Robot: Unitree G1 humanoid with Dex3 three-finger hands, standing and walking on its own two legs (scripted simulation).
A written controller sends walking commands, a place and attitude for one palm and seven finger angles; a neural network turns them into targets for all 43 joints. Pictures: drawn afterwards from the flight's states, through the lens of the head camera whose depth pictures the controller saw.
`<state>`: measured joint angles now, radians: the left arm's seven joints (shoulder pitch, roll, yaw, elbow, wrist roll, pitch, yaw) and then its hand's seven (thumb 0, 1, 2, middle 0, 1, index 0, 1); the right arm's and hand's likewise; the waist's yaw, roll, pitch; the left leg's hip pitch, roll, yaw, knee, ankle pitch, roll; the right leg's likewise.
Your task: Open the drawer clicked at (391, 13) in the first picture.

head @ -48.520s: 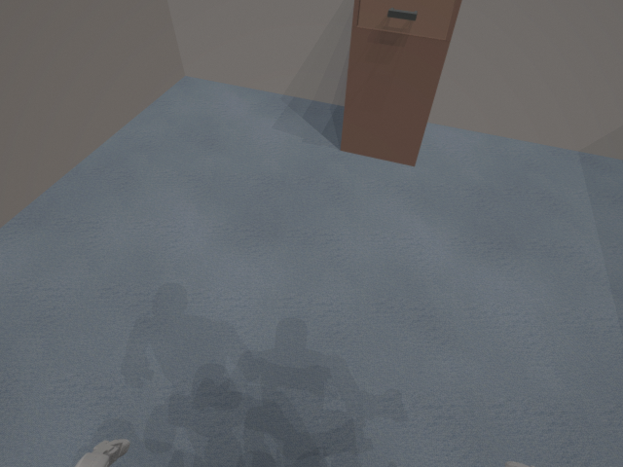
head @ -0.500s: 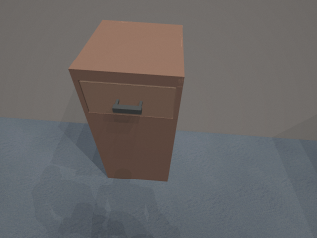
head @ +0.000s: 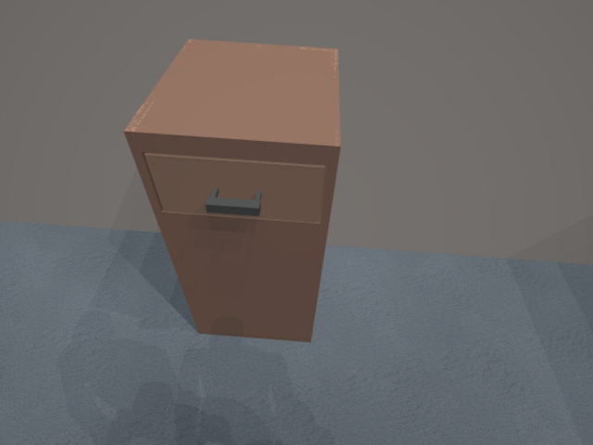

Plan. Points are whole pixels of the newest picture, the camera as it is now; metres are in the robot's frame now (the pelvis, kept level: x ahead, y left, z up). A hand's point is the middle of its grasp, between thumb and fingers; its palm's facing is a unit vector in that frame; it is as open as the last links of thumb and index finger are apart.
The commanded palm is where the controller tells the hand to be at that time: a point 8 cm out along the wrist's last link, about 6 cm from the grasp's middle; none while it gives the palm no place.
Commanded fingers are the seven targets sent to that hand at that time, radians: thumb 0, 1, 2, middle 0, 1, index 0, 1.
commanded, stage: look again from close up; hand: left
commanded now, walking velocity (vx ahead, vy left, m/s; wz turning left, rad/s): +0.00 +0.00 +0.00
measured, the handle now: (235, 199) +0.58 +0.17 -0.05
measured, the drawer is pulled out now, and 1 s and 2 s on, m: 0.00 0.00 0.00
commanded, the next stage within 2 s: shuffle to correct the standing spot in 0.32 s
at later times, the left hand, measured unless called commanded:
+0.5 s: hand out of the picture -0.01 +0.15 -0.18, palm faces +0.04 -0.99 -0.14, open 7.4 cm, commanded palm none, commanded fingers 0.00 0.90 0.90 -0.20 -0.30 -0.20 -0.30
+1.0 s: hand out of the picture +0.04 +0.14 -0.17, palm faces +0.08 -0.99 -0.14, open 7.4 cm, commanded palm none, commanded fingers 0.00 0.90 0.90 -0.20 -0.30 -0.20 -0.30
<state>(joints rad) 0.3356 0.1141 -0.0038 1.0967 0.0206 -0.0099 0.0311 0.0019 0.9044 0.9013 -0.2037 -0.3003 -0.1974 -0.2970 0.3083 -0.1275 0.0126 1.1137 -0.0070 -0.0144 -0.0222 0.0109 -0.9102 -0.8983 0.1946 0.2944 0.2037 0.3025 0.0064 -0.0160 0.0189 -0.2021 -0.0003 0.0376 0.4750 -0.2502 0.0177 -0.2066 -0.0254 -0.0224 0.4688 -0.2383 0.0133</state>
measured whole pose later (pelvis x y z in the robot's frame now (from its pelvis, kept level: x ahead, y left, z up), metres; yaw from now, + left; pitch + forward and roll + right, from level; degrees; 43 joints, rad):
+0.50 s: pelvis +0.01 -0.01 +0.00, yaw +0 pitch -1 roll +0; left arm 0.34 0.12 0.00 1.09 0.02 -0.01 0.03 0.00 0.90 0.90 -0.20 -0.30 -0.20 -0.30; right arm 0.32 -0.11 0.01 1.13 -0.01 -0.02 -0.02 0.01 -0.91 -0.90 0.19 0.29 0.20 0.30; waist 0.01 -0.02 0.02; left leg -0.20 0.01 0.04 0.47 -0.26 0.01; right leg -0.20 -0.02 -0.02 0.46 -0.24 0.00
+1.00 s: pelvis +0.08 -0.01 +0.01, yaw +0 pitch +1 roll +0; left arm 0.37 0.10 0.02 1.08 0.02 0.00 0.05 0.00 0.90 0.90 -0.20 -0.30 -0.20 -0.30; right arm 0.29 -0.13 -0.01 1.09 0.00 -0.02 -0.06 0.02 -0.93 -0.90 0.20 0.29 0.20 0.30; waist 0.02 -0.04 0.04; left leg -0.15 0.02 0.09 0.53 -0.28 0.02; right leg -0.18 -0.03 -0.05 0.57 -0.28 0.00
